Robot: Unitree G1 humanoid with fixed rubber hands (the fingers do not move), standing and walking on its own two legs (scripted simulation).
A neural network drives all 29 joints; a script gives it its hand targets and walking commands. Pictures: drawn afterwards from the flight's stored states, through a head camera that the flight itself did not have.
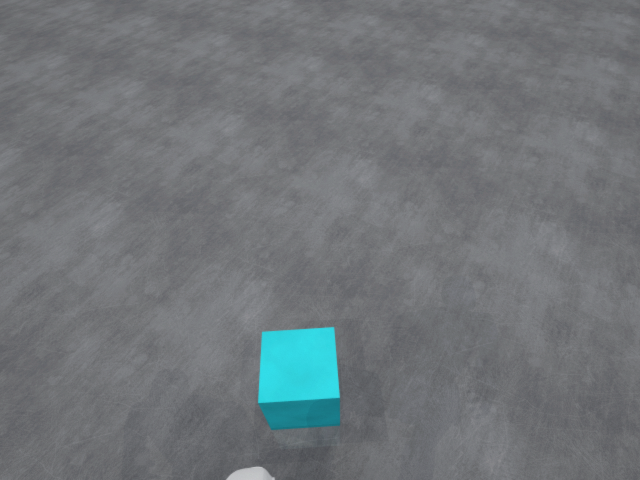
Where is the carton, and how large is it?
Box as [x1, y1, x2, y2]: [258, 327, 339, 429]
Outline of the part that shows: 333,327 262,332 258,403 271,429 339,425 339,394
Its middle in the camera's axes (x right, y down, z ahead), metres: -0.05 +0.42 +1.14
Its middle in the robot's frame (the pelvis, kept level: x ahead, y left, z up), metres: +0.48 +0.11 -0.66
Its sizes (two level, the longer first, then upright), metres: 0.210 0.200 0.250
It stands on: the floor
